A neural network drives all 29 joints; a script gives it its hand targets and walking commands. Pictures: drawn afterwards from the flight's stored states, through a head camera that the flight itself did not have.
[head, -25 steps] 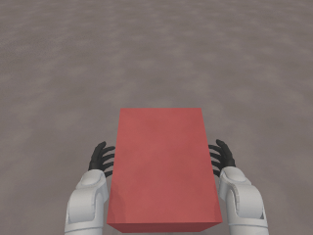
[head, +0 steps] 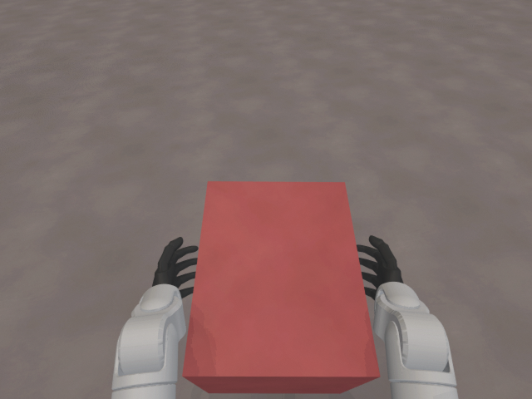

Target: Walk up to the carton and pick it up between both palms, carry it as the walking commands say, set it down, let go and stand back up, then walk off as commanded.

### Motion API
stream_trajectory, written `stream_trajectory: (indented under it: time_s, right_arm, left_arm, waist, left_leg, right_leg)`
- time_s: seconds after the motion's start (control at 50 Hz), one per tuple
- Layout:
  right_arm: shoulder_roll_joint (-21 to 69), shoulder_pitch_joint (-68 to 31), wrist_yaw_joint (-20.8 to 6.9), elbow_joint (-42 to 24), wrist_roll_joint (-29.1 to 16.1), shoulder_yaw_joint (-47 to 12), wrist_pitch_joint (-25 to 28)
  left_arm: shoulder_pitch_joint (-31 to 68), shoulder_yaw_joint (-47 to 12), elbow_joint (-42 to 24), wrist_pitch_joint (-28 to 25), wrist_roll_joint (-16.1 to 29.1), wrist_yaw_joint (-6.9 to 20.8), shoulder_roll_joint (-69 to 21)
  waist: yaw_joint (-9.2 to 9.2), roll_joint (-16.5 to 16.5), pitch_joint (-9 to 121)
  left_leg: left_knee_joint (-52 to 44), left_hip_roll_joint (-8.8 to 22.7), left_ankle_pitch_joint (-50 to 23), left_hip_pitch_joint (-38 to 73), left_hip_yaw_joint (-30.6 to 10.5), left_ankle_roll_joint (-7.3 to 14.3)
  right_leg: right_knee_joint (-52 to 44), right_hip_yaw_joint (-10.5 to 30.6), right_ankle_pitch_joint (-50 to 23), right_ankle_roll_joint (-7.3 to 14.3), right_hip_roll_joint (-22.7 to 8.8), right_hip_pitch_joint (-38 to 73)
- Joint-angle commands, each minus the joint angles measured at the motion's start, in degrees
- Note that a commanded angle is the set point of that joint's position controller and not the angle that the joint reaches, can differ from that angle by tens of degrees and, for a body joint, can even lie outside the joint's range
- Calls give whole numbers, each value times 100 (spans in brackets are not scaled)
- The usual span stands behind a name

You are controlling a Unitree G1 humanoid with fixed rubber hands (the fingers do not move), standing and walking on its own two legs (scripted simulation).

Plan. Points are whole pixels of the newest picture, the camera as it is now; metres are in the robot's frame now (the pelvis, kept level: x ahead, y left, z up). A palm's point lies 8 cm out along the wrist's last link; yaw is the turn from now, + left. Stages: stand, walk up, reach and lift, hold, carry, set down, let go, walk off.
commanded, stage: carry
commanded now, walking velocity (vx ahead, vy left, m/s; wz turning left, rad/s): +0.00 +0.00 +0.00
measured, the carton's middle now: (275, 289) +0.32 +0.00 -0.02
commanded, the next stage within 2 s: hold in 0.80 s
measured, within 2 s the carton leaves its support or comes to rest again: neither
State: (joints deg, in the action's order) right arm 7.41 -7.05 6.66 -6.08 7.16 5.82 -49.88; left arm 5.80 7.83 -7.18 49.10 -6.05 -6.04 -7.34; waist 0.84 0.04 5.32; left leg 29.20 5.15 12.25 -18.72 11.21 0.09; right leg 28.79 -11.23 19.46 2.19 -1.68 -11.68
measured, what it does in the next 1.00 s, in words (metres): stands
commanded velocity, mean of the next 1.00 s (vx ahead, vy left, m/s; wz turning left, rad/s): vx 0.00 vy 0.00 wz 0.00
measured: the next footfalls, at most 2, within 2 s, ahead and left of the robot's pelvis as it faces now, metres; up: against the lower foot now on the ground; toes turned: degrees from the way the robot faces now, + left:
none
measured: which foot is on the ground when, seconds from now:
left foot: down 0.00-1.00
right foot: down 0.00-1.00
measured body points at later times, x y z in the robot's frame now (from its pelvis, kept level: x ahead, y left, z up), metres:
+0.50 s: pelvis -0.01 -0.01 +0.00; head -0.02 -0.01 +0.45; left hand +0.28 +0.15 +0.06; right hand +0.28 -0.17 +0.07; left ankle +0.03 +0.12 -0.74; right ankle -0.04 -0.08 -0.74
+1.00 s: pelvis -0.02 +0.00 +0.01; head -0.02 +0.00 +0.46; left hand +0.27 +0.15 +0.03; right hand +0.25 -0.17 +0.02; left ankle +0.03 +0.14 -0.73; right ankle -0.04 -0.08 -0.74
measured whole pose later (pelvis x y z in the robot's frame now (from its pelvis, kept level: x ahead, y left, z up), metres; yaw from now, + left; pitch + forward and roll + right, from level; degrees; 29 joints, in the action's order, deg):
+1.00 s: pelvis -0.02 +0.00 +0.01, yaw -12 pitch -2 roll +1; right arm 7.3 -5.8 7.5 5.3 9.3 3.4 -38.1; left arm 5.0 9.3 0.2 40.9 -10.2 -4.0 -7.4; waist -7.3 -0.7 -3.0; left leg 22.2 2.0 8.9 -9.9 0.6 -0.9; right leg 25.1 -0.1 13.9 3.0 2.3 -8.7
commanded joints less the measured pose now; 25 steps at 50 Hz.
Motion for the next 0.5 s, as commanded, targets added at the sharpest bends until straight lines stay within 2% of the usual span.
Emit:
stream_trajectory:
  time_s: [0.0, 0.48]
  right_arm:
    - [3511, -2115, -673, -579, -1130, -2673, 61]
    - [3942, -2345, -788, -596, -1263, -2799, -238]
  left_arm:
    - [2080, -2704, -513, 2, 1092, 675, -3520]
    - [2321, -2865, -521, 319, 1194, 794, -3934]
  waist:
    - [-5, -7, 1066]
    - [-8, -8, 1082]
  left_leg:
    - [-273, 559, -1041, 654, -683, 13]
    - [-281, 531, -999, 649, -653, -21]
  right_leg:
    - [-507, 761, -1829, -26, -838, 108]
    - [-544, 770, -1912, -2, -807, 116]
